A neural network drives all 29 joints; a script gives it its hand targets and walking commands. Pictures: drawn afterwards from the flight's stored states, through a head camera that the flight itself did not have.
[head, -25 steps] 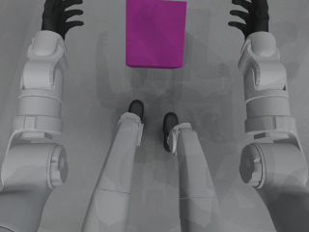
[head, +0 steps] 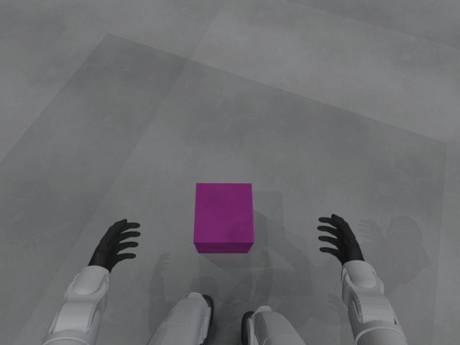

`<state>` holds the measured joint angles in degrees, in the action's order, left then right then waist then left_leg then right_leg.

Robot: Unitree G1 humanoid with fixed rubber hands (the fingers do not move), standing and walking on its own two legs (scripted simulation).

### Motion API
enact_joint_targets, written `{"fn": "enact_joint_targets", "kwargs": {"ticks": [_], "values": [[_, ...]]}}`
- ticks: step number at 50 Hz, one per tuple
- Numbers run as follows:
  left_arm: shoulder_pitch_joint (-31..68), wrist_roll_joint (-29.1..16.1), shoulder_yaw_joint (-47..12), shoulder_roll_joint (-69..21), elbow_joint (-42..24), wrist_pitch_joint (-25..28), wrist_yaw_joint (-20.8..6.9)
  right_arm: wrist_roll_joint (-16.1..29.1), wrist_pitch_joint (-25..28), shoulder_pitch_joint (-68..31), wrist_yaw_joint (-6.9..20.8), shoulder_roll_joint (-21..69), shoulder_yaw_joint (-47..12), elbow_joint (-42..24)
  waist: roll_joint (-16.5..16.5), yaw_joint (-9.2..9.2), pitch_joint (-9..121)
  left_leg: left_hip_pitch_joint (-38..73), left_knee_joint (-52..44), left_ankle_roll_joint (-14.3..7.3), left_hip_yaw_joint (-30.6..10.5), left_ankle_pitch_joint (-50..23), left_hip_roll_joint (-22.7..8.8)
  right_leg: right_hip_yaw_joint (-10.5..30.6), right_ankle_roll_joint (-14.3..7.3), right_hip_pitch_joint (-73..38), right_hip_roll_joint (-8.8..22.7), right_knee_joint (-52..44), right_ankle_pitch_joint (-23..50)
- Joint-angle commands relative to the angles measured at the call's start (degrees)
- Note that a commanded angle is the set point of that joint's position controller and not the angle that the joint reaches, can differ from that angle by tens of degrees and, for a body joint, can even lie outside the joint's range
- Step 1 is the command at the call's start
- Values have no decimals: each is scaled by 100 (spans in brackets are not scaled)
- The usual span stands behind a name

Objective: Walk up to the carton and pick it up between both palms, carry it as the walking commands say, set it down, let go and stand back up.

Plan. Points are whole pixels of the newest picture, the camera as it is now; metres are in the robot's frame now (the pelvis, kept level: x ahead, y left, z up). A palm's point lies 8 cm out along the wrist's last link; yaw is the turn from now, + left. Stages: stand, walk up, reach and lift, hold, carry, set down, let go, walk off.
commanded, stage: let go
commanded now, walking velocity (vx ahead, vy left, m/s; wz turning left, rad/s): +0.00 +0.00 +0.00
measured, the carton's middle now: (223, 220) +0.45 +0.03 -0.62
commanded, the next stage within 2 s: stand in 0.66 s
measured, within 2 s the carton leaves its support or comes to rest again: neither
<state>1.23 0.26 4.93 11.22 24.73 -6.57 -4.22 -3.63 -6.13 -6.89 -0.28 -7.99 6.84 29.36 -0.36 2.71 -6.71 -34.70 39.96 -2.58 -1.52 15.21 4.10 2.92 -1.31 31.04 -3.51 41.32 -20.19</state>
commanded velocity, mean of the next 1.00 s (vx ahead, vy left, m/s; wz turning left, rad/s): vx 0.00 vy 0.00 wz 0.00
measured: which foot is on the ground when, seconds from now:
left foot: down 0.00-1.00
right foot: down 0.00-1.00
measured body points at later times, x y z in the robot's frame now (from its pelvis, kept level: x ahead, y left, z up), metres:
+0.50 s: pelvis +0.05 -0.03 +0.02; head +0.07 -0.03 +0.47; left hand +0.22 +0.20 -0.06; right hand +0.21 -0.26 -0.06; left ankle +0.04 +0.09 -0.71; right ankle +0.00 -0.11 -0.71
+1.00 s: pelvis +0.05 -0.02 +0.02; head -0.03 +0.00 +0.47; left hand +0.15 +0.28 -0.08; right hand +0.16 -0.31 -0.06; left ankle +0.04 +0.09 -0.71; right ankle +0.00 -0.11 -0.71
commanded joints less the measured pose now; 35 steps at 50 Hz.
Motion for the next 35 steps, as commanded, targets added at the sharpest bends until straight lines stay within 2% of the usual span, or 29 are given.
{"fn": "enact_joint_targets", "kwargs": {"ticks": [1,4,8,12,15,18,20,27,32,33,35], "values": [[-73,55,131,655,-671,330,50,35,357,223,81,-791,181,-650,162,-199,1820,2595,-978,371,-161,-500,-464,-160,49,-590,183,-1177,168],[-465,13,12,635,-835,424,68,167,443,712,180,-821,27,-879,212,-197,1627,2868,-1238,373,-138,-1059,-432,-126,58,-1329,195,-1473,788],[-822,-51,-58,590,-813,483,62,281,496,1132,252,-897,-145,-1115,16,-186,1368,3243,-1350,329,-127,-1880,-340,-21,121,-1755,253,-1718,1708],[-1136,-55,-48,667,-805,507,22,354,493,1586,278,-905,-289,-1308,-192,-208,1404,3350,-1372,289,-89,-2205,-242,102,214,-2139,334,-1809,2453],[-1271,-35,-27,771,-809,456,-18,417,434,1721,313,-918,-314,-1378,-169,-220,1378,3372,-1388,304,-90,-2098,-190,175,233,-2293,372,-1819,2684],[-1267,13,19,847,-775,380,-27,422,365,1639,339,-949,-313,-1385,-106,-200,1167,3309,-1388,331,-102,-1815,-169,216,239,-2244,405,-1827,2549],[-1262,9,-23,814,-718,321,-26,415,294,1645,335,-973,-301,-1293,-78,-252,956,3289,-1399,336,-104,-1646,-166,231,232,-2194,401,-1860,2434],[-1285,44,-28,842,-540,198,27,366,208,1671,279,-976,-229,-1142,-208,-290,870,3193,-1372,324,-153,-1644,-124,304,301,-2413,432,-1761,3039],[-1246,57,55,806,-722,-129,208,453,328,1755,168,-1080,-304,-956,-201,-333,1148,2890,-1313,348,-169,-1605,-73,289,338,-2585,435,-1617,3435],[-1312,87,146,1589,150,249,441,168,425,1803,26,-1661,-127,47,-540,5,1989,2423,-994,377,-246,-2088,-544,407,388,-2879,752,-1623,3745],[-1332,165,131,1563,339,535,511,145,528,1850,-30,-1578,-98,127,-412,-178,1773,2305,-947,337,-226,-1795,-530,720,299,-2873,870,-1697,3696]]}}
